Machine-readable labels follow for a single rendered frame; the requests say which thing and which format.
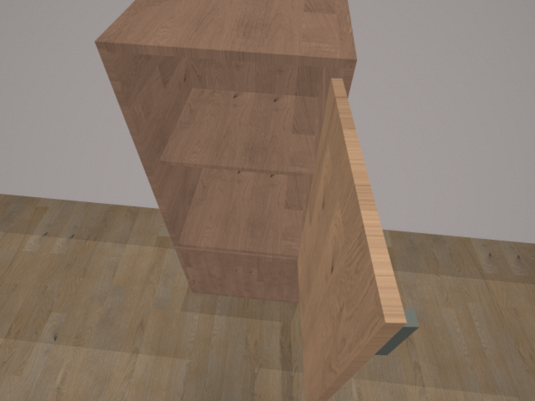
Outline handle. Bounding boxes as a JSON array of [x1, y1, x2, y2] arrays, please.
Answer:
[[375, 309, 419, 355]]

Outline cupboard door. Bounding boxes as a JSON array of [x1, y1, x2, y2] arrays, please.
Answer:
[[298, 79, 407, 401]]

